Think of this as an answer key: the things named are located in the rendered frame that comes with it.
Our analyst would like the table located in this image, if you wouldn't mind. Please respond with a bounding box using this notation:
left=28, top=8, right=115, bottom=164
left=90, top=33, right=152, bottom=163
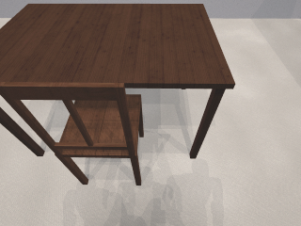
left=0, top=4, right=235, bottom=159

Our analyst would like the chair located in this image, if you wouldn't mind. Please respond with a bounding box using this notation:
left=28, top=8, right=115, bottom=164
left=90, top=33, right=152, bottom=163
left=0, top=82, right=144, bottom=186

